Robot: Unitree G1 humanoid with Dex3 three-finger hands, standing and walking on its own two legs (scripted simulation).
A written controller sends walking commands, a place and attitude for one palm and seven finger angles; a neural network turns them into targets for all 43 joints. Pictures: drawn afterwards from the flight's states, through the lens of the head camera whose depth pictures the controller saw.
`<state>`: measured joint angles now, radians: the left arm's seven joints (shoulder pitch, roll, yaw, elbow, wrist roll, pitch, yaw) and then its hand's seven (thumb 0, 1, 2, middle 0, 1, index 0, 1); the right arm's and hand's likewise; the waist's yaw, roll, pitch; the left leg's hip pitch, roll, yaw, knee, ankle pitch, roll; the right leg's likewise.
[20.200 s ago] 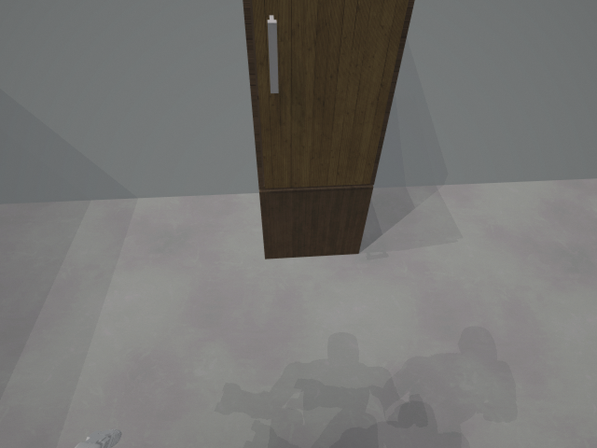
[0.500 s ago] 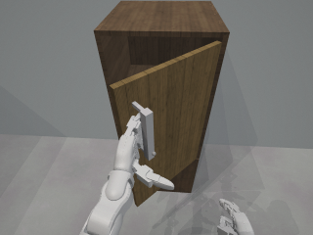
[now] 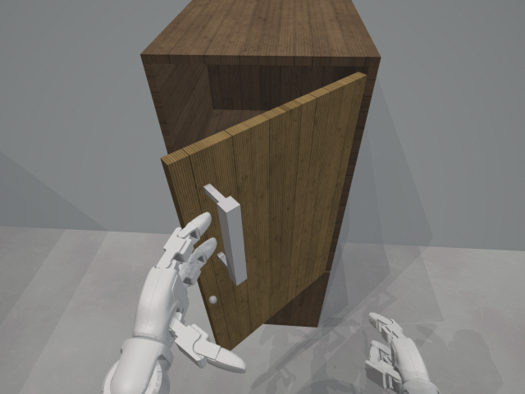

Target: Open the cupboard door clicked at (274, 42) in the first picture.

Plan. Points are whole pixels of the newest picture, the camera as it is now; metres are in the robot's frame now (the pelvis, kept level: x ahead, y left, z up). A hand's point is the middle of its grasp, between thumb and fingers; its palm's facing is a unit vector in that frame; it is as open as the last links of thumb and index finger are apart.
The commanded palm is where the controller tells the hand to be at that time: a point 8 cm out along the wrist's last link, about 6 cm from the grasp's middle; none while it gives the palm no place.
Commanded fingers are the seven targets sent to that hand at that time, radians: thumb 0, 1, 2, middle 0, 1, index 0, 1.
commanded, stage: slide the hand sideways off the handle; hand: left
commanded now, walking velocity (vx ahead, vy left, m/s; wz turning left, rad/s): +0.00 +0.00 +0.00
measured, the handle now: (225, 237) +0.30 +0.08 +0.12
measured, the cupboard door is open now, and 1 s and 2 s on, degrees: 44 44 44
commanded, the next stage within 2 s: draw the hand back to the body in 0.34 s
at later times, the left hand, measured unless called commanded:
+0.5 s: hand (169, 337) +0.16 +0.12 +0.12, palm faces -0.03 -1.00 -0.03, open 16.3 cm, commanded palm +0.13 +0.18 +0.13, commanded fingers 0.00 -0.50 0.30 -0.15 -0.30 -0.15 -0.30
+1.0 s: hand (107, 322) +0.16 +0.19 +0.14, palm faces +0.07 -0.99 -0.15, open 16.0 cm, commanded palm +0.13 +0.24 +0.15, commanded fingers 0.00 -0.19 0.44 -0.16 -0.30 -0.16 -0.30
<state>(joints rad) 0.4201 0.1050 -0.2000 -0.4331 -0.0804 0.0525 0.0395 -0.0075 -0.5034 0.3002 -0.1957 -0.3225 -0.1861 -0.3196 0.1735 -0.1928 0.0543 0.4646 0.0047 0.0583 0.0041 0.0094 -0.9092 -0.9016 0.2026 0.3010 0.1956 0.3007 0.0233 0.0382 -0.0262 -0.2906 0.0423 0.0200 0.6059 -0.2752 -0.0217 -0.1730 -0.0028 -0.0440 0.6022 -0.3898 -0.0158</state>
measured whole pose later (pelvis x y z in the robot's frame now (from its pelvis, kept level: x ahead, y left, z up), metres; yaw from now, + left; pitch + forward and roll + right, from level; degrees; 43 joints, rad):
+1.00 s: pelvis -0.01 +0.02 +0.00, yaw +1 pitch -2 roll -1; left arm 0.52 0.27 0.11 -0.53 -0.20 0.03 -0.12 -0.01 -0.44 0.33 -0.15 -0.30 -0.16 -0.30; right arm 0.23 -0.22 0.07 0.54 0.03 -0.19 -0.08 0.01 -0.91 -0.90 0.20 0.30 0.20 0.30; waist 0.06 0.05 -0.03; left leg -0.34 0.03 0.00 0.66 -0.28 0.00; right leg -0.19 -0.01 -0.07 0.61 -0.38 0.01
